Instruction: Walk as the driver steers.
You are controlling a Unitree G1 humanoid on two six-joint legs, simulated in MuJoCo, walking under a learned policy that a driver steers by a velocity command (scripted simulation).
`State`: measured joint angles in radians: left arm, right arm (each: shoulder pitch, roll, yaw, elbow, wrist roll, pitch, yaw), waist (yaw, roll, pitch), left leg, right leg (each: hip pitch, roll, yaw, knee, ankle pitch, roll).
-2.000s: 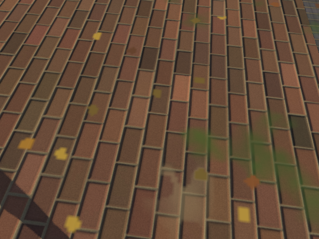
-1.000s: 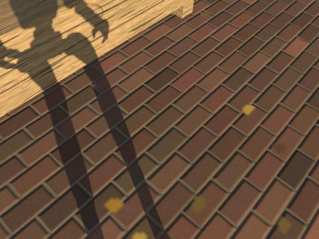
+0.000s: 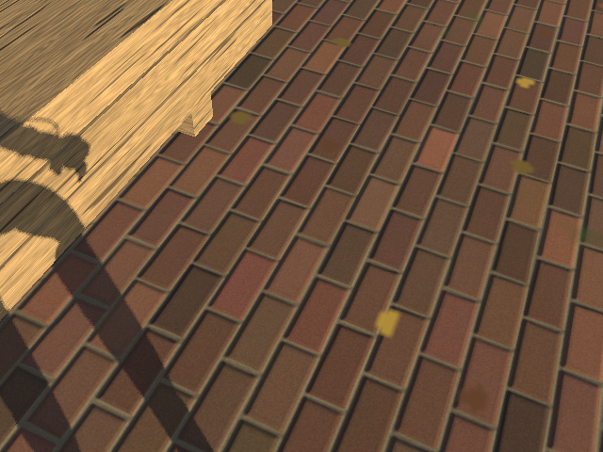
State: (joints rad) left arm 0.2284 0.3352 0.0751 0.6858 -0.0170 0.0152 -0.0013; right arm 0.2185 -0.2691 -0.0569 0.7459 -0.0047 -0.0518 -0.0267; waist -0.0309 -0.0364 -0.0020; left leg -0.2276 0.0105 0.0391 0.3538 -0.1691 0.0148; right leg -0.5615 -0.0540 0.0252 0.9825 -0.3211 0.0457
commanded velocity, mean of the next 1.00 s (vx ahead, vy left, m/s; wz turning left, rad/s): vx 0.47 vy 0.00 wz -0.59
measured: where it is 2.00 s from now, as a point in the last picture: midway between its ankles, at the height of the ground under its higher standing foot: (498, 306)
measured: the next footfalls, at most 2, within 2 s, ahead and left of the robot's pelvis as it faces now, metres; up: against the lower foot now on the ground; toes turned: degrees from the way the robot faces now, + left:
right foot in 0.22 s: +0.14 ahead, -0.17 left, +0.00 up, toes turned -11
left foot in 0.68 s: +0.52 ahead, -0.06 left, +0.00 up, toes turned -27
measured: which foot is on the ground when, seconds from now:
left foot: down 0.00-0.22, up 0.24-0.66, down 0.68-1.00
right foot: up 0.00-0.20, down 0.22-0.68, up 0.70-1.00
